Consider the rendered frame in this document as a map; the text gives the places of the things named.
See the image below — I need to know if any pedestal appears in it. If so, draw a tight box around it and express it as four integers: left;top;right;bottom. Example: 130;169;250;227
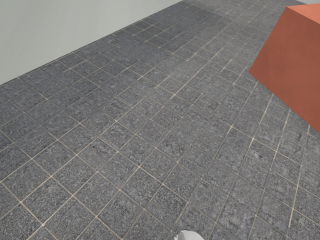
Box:
248;3;320;133

